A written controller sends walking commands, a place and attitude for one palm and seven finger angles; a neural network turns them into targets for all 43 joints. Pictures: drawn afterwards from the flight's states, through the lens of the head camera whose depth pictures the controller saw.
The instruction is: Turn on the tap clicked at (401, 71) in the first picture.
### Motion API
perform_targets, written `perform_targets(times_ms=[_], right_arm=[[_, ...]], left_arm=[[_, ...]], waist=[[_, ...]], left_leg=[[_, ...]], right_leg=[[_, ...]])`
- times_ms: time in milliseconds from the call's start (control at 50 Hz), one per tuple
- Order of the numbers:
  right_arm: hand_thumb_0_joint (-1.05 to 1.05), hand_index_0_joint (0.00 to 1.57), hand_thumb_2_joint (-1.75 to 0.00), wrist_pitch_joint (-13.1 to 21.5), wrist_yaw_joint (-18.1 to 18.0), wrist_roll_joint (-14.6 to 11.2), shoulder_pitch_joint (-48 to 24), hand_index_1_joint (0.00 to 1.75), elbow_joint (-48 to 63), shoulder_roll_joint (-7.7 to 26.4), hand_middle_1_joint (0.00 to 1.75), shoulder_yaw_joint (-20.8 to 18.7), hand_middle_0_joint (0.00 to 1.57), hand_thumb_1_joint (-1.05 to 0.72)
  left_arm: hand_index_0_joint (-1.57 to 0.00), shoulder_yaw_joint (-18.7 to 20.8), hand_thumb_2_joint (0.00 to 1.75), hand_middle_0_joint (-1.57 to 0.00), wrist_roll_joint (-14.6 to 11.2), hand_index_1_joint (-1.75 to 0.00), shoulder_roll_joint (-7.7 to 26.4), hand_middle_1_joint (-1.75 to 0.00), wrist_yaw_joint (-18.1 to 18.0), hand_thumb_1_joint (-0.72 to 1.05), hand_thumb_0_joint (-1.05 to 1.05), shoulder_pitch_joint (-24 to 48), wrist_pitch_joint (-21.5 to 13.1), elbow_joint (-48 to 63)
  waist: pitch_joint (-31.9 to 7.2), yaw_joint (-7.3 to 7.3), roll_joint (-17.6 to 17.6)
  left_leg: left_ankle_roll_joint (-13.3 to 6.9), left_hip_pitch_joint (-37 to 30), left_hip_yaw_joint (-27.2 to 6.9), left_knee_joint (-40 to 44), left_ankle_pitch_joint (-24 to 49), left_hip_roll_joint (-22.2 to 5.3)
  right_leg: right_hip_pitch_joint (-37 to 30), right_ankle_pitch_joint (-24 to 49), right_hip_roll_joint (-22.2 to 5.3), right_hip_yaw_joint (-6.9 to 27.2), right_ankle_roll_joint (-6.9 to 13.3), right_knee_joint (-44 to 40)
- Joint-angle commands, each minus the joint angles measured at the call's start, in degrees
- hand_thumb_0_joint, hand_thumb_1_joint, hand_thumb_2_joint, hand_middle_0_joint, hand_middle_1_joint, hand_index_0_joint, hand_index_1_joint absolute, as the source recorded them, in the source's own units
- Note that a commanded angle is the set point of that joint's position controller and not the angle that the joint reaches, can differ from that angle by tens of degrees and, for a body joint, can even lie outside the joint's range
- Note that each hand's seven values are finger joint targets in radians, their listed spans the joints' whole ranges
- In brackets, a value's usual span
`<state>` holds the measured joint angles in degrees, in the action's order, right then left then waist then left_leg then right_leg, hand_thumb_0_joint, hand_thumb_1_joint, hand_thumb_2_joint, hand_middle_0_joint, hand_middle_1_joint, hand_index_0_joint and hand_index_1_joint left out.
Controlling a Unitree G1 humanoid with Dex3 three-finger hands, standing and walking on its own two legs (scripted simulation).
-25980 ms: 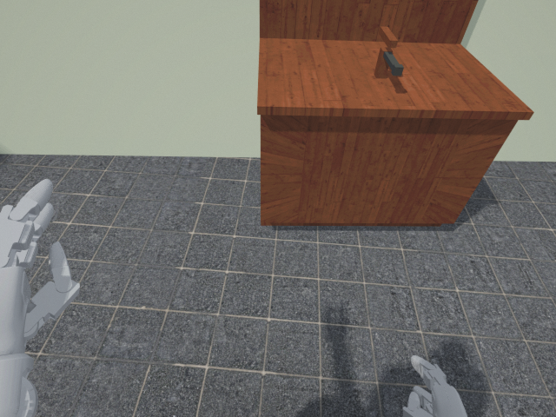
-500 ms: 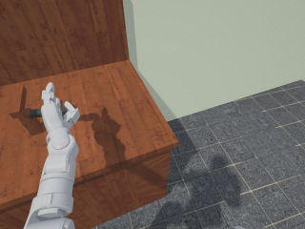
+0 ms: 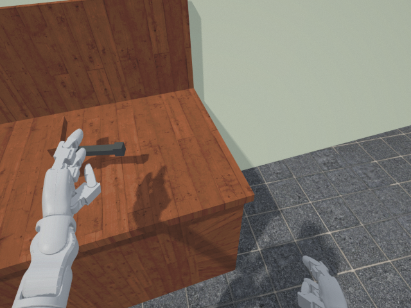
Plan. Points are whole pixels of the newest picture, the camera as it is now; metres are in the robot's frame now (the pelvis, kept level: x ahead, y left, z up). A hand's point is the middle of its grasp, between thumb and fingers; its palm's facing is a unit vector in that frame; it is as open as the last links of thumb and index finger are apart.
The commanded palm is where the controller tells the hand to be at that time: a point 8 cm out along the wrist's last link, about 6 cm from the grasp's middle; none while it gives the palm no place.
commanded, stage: draw the hand back beside the body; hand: left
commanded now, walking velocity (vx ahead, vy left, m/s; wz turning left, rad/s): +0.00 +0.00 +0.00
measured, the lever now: (119, 149) +0.50 +0.29 +0.01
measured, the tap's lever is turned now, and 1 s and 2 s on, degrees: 75 75 75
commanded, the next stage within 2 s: step back with the hand held close in 0.76 s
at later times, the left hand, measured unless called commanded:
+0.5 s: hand (62, 212) +0.21 +0.24 +0.15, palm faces +0.40 -0.85 -0.35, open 7.4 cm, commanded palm +0.17 +0.28 +0.17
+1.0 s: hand (46, 210) +0.20 +0.25 +0.17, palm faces +0.44 -0.81 -0.39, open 7.4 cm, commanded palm +0.15 +0.28 +0.17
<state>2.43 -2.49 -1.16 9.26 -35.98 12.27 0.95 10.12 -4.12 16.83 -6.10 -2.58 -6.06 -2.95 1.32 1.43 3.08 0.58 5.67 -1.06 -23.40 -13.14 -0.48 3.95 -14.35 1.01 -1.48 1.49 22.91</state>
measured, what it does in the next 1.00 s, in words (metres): stands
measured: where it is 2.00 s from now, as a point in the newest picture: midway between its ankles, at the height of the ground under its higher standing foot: outside the picture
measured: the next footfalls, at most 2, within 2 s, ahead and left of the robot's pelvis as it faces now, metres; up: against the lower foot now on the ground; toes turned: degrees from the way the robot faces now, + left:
right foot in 1.92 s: -0.07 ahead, -0.10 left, +0.00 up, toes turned +6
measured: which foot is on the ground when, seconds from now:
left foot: down 0.00-1.00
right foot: down 0.00-1.00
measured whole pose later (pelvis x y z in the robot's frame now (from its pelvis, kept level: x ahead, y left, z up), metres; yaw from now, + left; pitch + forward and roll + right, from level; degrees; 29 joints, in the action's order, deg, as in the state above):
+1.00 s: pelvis +0.00 +0.00 +0.00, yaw +2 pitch -3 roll -1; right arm 3.1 -3.3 -0.6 10.1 -35.4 12.8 0.4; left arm 18.5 -3.8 20.3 -6.0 -22.1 -8.5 21.6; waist 1.0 2.7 4.2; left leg 0.6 10.1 -2.8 -28.5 -15.4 -0.8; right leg 6.4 -15.6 1.4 -3.3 1.3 25.0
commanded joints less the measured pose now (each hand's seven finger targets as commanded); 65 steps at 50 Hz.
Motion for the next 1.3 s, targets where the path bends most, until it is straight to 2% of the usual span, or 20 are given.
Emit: perform_targets(times_ms=[0,60,100,180,260,300,360,460,520,580,740,840,860,880,900,920,940,1040,1100,1280], right_arm=[[0.00,0.20,-0.90,2.72,-0.62,0.43,-5.64,0.30,8.38,6.67,0.30,-2.49,0.20,-0.90],[0.00,0.20,-0.90,3.18,-0.61,0.44,-5.82,0.30,8.64,6.66,0.30,-2.64,0.20,-0.90],[0.00,0.20,-0.90,3.61,-0.67,0.51,-5.95,0.30,8.51,6.68,0.30,-2.64,0.20,-0.90],[0.00,0.20,-0.90,4.04,-0.68,0.78,-5.81,0.30,8.34,6.80,0.30,-2.94,0.20,-0.90],[0.00,0.20,-0.90,4.50,-0.72,0.85,-5.87,0.30,8.31,6.69,0.30,-3.15,0.20,-0.90],[0.00,0.20,-0.90,4.82,-0.68,0.87,-5.83,0.30,8.38,6.61,0.30,-3.20,0.20,-0.90],[0.00,0.20,-0.90,5.25,-0.63,1.01,-5.49,0.30,8.67,6.54,0.30,-3.32,0.20,-0.90],[0.00,0.20,-0.90,5.56,-0.62,0.92,-5.38,0.30,9.13,6.36,0.30,-3.56,0.20,-0.90],[0.00,0.20,-0.90,5.81,-0.86,0.90,-5.03,0.30,8.55,6.44,0.30,-3.48,0.20,-0.90],[0.00,0.20,-0.90,5.77,-1.18,0.86,-5.29,0.30,8.62,6.59,0.30,-3.67,0.20,-0.90],[0.00,0.20,-0.90,5.87,-1.13,0.93,-5.70,0.30,8.89,6.21,0.30,-3.14,0.20,-0.90],[0.00,0.20,-0.90,5.66,-1.06,0.89,-5.82,0.30,8.88,6.07,0.30,-3.02,0.20,-0.90],[0.00,0.20,-0.90,5.59,-1.11,0.84,-6.06,0.30,8.98,6.17,0.30,-3.06,0.20,-0.90],[0.00,0.20,-0.90,4.75,-1.34,0.50,-6.00,0.30,10.59,6.18,0.30,-2.47,0.20,-0.90],[0.00,0.20,-0.90,4.28,-1.70,0.69,-5.89,0.30,9.59,5.66,0.30,-2.26,0.20,-0.90],[0.00,0.20,-0.90,3.77,-1.82,0.84,-5.13,0.30,8.93,5.73,0.30,-2.51,0.20,-0.90],[0.00,0.20,-0.90,3.17,-1.65,0.83,-4.91,0.30,9.85,6.16,0.30,-2.82,0.20,-0.90],[0.00,0.20,-0.90,1.23,-1.64,0.57,-5.13,0.30,12.21,6.96,0.30,-3.18,0.20,-0.90],[0.00,0.20,-0.90,0.79,-2.20,0.60,-5.63,0.30,12.79,7.39,0.30,-3.41,0.20,-0.90],[0.00,0.20,-0.90,2.31,-2.57,0.37,-5.12,0.30,13.31,7.82,0.30,-3.75,0.20,-0.90]], left_arm=[[-0.19,7.65,0.90,-0.19,-0.44,-0.26,12.25,-0.26,-0.37,0.90,0.00,8.91,-3.55,17.93],[-0.19,6.18,0.90,-0.19,-0.53,-0.27,10.51,-0.27,-0.24,0.90,0.00,6.68,-3.50,20.63],[-0.19,6.05,0.90,-0.19,-0.27,-0.28,10.61,-0.28,-0.29,0.90,0.00,5.64,-3.45,23.54],[-0.20,7.58,0.90,-0.20,-0.28,-0.29,11.11,-0.29,-0.70,0.90,0.00,-0.31,-3.54,26.54],[-0.20,8.79,0.90,-0.20,-0.22,-0.30,11.48,-0.30,-0.87,0.90,0.00,-5.16,-3.82,30.32],[-0.20,9.90,0.90,-0.20,-0.13,-0.30,12.19,-0.30,-0.96,0.90,0.00,-7.87,-3.86,32.00],[-0.20,11.02,0.90,-0.20,-0.39,-0.30,12.31,-0.30,-1.12,0.90,0.00,-12.53,-4.06,33.90],[-0.20,11.97,0.90,-0.20,-0.39,-0.30,12.02,-0.30,-0.96,0.90,0.00,-18.19,-4.30,38.29],[-0.20,10.96,0.90,-0.20,-0.13,-0.30,11.27,-0.30,-1.15,0.90,0.00,-15.42,-4.14,37.82],[-0.20,10.96,0.90,-0.20,-0.15,-0.30,11.24,-0.30,-1.29,0.90,0.00,-14.67,-3.97,36.60],[-0.20,11.51,0.90,-0.20,-0.21,-0.30,11.99,-0.30,-1.49,0.90,0.00,-15.14,-4.03,37.72],[-0.20,11.74,0.90,-0.20,-0.47,-0.30,11.67,-0.30,-1.30,0.90,0.00,-16.28,-3.85,36.04],[-0.20,12.01,0.90,-0.20,-0.44,-0.30,12.56,-0.30,-1.32,0.90,0.00,-13.25,-4.02,37.62],[-0.20,19.95,0.90,-0.20,-0.34,-0.30,20.00,-0.30,-1.54,0.90,0.00,-5.12,-5.95,41.53],[-0.20,19.77,0.90,-0.20,-0.14,-0.30,19.90,-0.30,-1.12,0.90,0.00,-5.26,-6.75,39.54],[-0.20,15.84,0.90,-0.20,0.22,-0.30,14.26,-0.30,-0.49,0.90,0.00,-13.38,-6.17,34.03],[-0.20,13.75,0.90,-0.20,0.36,-0.30,11.72,-0.30,0.02,0.90,0.00,-17.65,-5.64,32.91],[-0.20,13.29,0.90,-0.20,0.34,-0.30,11.96,-0.30,-0.06,0.90,0.00,-23.34,-5.32,37.41],[-0.20,16.88,0.90,-0.20,0.54,-0.30,16.43,-0.30,-0.94,0.90,0.00,-21.78,-5.93,41.36],[-0.20,15.15,0.90,-0.20,0.75,-0.30,13.97,-0.30,-2.09,0.90,0.00,-22.40,-7.45,41.19]], waist=[[-6.66,0.60,0.22],[-6.53,0.38,-1.35],[-6.12,0.35,0.79],[-7.15,0.83,-1.47],[-6.39,1.14,-1.11],[-5.73,1.37,1.50],[-5.89,1.70,-1.46],[-5.26,1.78,-0.28],[-4.17,1.07,0.91],[-5.03,1.17,-2.00],[-4.96,1.76,0.75],[-3.31,1.68,-1.45],[-4.12,1.53,-0.61],[-0.47,0.82,-1.36],[-1.49,0.40,-0.76],[-2.85,-0.02,-3.59],[-5.09,0.02,-3.48],[-9.78,0.27,-0.45],[-10.58,0.48,-0.75],[-6.80,-0.25,1.06]], left_leg=[[-1.83,-1.93,0.60,3.48,9.18,0.59],[-1.97,-2.61,0.59,3.26,9.69,0.30],[-1.89,-3.25,0.41,3.26,10.14,0.46],[-2.14,-3.17,0.52,2.46,11.87,0.39],[-2.10,-2.77,0.50,1.85,12.53,0.29],[-1.88,-2.44,0.38,1.93,12.27,0.35],[-2.01,-1.66,0.11,1.37,12.88,0.24],[-2.08,-1.03,0.43,0.19,12.74,-0.05],[-1.98,-0.85,0.19,-0.12,12.07,0.12],[-2.32,-1.36,0.11,-0.58,12.25,0.07],[-2.05,-0.58,-0.66,-0.03,10.57,0.32],[-2.08,0.64,-0.56,-0.13,9.93,0.22],[-2.17,0.17,-0.49,-0.15,9.40,0.34],[-3.26,3.03,-1.41,-3.17,9.00,-1.59],[-3.03,2.88,-1.87,-3.95,8.78,-1.46],[-3.04,2.39,-2.32,-4.86,12.30,-2.01],[-3.14,1.68,-2.11,-5.25,16.15,-2.54],[-2.92,2.62,-3.07,-3.77,22.46,-4.17],[-2.69,4.50,-3.95,-2.57,20.40,-4.21],[-2.90,13.78,-5.94,1.22,-4.63,-3.94]], right_leg=[[-0.26,12.66,-0.22,-0.04,0.29,-4.32],[0.30,12.89,-0.29,-0.01,0.14,-4.24],[0.69,12.82,-0.28,-0.03,0.17,-4.36],[-0.20,14.75,-0.60,-0.21,-0.01,-3.74],[0.07,15.25,-0.74,-0.30,-0.03,-3.45],[0.32,14.62,-0.83,-0.29,0.06,-3.44],[0.03,15.39,-0.89,-0.59,-0.06,-2.94],[1.17,15.57,-1.13,-0.52,-0.19,-2.50],[2.48,14.67,-1.16,-0.52,-0.18,-2.31],[2.63,15.05,-1.23,-0.54,-0.31,-1.81],[2.22,12.93,-1.37,-0.65,0.07,-1.73],[2.63,12.80,-1.35,-0.87,-0.06,-2.01],[2.58,12.39,-1.40,-0.62,-0.07,-2.18],[6.77,19.08,-4.69,4.11,-0.32,-4.78],[6.21,22.67,-6.41,4.57,-0.01,-4.33],[6.21,25.13,-6.89,3.62,-0.14,-3.00],[5.54,26.81,-6.83,3.11,-0.56,-1.93],[4.97,22.63,-5.85,2.33,-1.08,0.20],[5.00,19.83,-5.68,2.53,-0.92,0.37],[8.32,3.89,-4.42,3.67,-0.87,-0.92]])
